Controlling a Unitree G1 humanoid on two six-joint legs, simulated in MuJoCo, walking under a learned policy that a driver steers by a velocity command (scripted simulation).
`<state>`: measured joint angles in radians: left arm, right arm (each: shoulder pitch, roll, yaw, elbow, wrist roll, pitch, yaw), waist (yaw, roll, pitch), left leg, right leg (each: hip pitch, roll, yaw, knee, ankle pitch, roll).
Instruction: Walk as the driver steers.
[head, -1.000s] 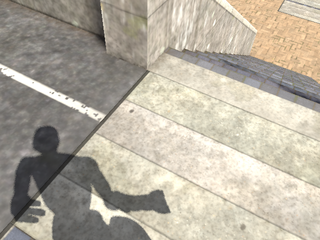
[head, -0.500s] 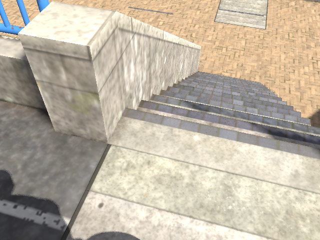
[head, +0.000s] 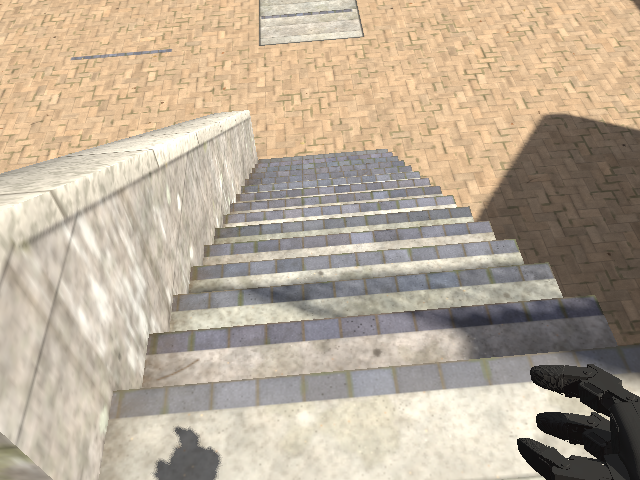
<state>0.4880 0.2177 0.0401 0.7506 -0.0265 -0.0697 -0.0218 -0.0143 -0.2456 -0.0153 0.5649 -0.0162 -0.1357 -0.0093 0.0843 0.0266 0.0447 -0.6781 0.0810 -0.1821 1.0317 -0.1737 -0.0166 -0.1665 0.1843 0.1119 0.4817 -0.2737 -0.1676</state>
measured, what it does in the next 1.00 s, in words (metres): walks ahead: left foot, then right foot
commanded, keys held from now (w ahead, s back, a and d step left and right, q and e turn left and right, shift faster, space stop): e+shift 0.28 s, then q+shift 0.72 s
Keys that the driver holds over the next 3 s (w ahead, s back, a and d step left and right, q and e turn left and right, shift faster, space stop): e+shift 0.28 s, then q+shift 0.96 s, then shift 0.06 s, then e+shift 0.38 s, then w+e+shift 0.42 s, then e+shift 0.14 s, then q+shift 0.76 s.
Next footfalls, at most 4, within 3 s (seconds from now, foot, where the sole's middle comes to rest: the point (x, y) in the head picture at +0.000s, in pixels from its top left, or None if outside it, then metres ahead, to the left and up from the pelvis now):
0.18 left None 0.42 0.13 -0.77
0.54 right None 0.32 -0.08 -0.77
0.92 left None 0.33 0.19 -0.77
1.36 right None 0.40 0.00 -0.77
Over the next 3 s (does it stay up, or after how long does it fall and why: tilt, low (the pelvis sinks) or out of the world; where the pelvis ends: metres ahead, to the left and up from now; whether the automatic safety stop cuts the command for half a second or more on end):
stays up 0.57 0.00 -0.02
